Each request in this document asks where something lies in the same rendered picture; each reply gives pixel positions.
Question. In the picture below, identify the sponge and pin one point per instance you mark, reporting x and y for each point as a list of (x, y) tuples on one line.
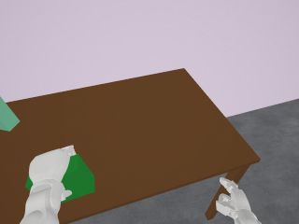
[(78, 178)]

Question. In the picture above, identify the robot right forearm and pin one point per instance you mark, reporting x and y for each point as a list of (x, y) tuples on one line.
[(245, 216)]

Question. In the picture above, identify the left robot hand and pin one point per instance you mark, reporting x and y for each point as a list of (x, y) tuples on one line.
[(52, 165)]

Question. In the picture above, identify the right robot hand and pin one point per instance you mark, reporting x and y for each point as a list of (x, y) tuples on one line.
[(228, 205)]

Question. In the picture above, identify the table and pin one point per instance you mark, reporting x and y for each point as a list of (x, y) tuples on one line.
[(140, 137)]

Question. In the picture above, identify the robot left forearm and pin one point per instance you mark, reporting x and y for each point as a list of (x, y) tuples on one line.
[(43, 203)]

